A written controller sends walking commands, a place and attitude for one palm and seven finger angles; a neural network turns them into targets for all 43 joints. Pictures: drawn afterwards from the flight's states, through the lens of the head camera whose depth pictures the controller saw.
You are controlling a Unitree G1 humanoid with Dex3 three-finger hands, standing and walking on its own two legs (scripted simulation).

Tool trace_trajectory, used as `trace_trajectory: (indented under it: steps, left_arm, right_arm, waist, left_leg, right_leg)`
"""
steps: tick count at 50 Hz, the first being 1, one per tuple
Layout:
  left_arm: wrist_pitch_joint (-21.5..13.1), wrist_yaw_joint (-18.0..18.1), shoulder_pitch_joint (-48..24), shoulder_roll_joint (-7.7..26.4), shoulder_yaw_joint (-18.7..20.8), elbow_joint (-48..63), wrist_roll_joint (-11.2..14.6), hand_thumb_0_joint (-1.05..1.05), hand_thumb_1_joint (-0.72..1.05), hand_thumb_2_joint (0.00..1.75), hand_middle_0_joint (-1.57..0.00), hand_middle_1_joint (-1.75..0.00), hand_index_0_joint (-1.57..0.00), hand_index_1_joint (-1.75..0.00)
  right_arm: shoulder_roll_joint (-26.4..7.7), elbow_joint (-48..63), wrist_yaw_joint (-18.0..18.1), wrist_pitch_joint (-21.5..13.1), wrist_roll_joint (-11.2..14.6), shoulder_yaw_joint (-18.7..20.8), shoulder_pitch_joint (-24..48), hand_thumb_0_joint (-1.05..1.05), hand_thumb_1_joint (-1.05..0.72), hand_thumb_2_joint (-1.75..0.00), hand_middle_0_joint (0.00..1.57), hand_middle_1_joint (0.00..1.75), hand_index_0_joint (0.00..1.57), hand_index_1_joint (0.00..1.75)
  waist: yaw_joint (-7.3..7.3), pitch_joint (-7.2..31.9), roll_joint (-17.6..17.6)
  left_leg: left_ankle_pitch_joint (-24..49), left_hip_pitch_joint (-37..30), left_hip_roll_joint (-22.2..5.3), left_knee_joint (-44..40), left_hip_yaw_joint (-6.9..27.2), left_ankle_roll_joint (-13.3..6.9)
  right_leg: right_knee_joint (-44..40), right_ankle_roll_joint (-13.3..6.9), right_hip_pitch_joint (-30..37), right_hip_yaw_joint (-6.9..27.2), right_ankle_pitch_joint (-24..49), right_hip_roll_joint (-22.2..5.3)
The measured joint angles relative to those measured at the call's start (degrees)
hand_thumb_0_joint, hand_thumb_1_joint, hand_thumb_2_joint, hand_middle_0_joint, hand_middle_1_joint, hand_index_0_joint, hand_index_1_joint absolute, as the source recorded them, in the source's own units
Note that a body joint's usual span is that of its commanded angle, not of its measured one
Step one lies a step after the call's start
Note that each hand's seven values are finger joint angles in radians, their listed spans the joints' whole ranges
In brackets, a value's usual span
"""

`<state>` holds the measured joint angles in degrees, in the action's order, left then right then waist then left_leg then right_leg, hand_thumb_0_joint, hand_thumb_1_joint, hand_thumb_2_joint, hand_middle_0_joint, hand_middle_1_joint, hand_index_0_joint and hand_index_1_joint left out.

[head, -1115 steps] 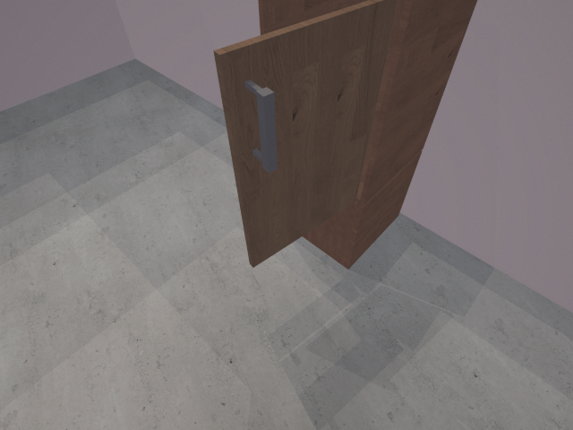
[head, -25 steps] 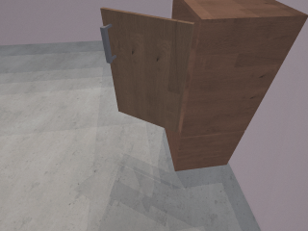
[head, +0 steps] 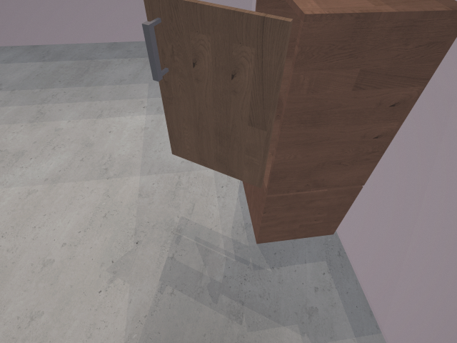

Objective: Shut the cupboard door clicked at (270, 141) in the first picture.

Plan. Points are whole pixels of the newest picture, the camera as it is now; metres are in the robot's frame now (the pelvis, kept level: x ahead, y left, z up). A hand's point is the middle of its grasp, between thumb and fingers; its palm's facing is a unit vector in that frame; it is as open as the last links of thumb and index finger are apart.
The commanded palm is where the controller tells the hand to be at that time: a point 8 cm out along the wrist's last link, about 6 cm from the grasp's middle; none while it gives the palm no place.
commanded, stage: look to check the result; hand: left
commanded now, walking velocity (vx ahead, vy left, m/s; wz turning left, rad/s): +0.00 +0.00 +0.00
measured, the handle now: (157, 50) +0.82 +0.25 +0.11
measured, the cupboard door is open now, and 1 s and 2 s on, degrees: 56 56 56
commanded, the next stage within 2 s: walk to a spot facing it in 0.32 s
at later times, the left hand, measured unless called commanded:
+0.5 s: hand out of the picture -0.03 +0.17 -0.18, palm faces +0.05 -0.99 -0.16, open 7.4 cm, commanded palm none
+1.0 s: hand out of the picture +0.03 +0.25 -0.16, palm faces +0.25 -0.93 -0.27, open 7.4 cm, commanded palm none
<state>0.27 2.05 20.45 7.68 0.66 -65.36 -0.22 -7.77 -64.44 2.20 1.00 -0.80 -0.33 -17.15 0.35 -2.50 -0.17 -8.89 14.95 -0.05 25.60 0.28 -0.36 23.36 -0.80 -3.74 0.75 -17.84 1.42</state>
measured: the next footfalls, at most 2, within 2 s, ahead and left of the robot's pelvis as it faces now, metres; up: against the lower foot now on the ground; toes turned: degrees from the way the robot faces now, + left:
right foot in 1.14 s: +0.03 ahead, -0.12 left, +0.00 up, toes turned +22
left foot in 1.52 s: -0.06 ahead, +0.11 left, +0.00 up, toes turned +42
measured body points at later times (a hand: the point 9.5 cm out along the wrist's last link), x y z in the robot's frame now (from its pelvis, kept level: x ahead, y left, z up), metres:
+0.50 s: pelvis +0.00 +0.01 +0.00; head +0.01 +0.01 +0.45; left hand -0.03 +0.22 -0.16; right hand +0.00 -0.22 -0.16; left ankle +0.05 +0.11 -0.74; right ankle -0.06 -0.11 -0.74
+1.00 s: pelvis -0.02 +0.01 +0.00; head +0.02 +0.03 +0.45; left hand +0.02 +0.29 -0.14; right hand +0.07 -0.24 -0.15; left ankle +0.05 +0.11 -0.74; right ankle -0.03 -0.14 -0.68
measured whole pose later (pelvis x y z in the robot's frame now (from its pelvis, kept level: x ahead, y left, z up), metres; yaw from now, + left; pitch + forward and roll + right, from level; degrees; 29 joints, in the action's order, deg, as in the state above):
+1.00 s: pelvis -0.02 +0.01 +0.00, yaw +14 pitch +2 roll -2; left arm 1.9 1.1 7.9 14.2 4.4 -52.1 -1.2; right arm -12.9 -54.7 0.3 3.2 -2.2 2.8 -13.3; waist 2.0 -4.3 -1.3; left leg -3.0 21.8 5.2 23.7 8.7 -2.7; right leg 53.6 1.5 -22.6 1.0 -25.0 0.7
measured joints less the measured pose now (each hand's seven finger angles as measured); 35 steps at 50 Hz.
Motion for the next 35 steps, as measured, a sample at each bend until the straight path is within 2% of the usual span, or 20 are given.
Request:
trace_trajectory:
  steps: [12,25,33,35]
  left_arm:
    - [-0.2,0.0,-0.3,-0.6,-0.3,0.1,-0.1,0.0,0.9,0.9,-0.2,-0.3,-0.2,-0.3]
    - [-0.2,-0.1,-1.2,-0.2,-0.2,0.5,-0.1,0.0,0.9,0.9,-0.2,-0.3,-0.2,-0.3]
    - [0.8,-0.1,-2.9,0.9,1.9,3.6,-0.5,0.0,0.9,0.9,-0.2,-0.3,-0.2,-0.3]
    - [1.0,-0.1,-3.1,1.4,2.4,4.6,-0.7,0.0,0.9,0.9,-0.2,-0.3,-0.2,-0.3]
  right_arm:
    - [-0.5,0.3,0.1,-0.2,0.0,0.1,1.4,0.01,-0.91,-0.9,0.2,0.3,0.2,0.3]
    - [-0.6,0.7,-0.1,-0.2,0.0,0.1,1.4,0.0,-0.91,-0.9,0.2,0.3,0.2,0.3]
    - [-1.1,2.7,-1.0,1.6,-0.2,1.4,0.6,0.0,-0.91,-0.9,0.2,0.3,0.2,0.3]
    - [-1.6,3.4,-1.3,2.1,-0.4,1.9,0.5,0.01,-0.91,-0.9,0.2,0.3,0.2,0.3]
  waist:
    - [-0.32,0.5,0.5]
    - [-0.04,0.3,0.7]
    - [0.47,-1.0,-0.2]
    - [0.67,-1.5,-0.5]
  left_leg:
    - [-0.1,-0.5,0.3,-0.2,-0.2,-0.3]
    - [0.1,-0.5,0.7,-0.5,-0.2,-0.5]
    - [-1.9,4.7,2.3,6.2,3.2,-0.9]
    - [-3.6,6.2,2.0,9.8,2.5,-0.7]
  right_leg:
    - [-0.4,0.3,0.6,0.2,0.0,-0.4]
    - [-0.5,0.6,0.6,0.0,0.1,-0.7]
    - [5.2,0.7,-2.5,-3.8,-3.2,-1.5]
    - [7.2,0.9,-2.9,-5.0,-4.5,-1.7]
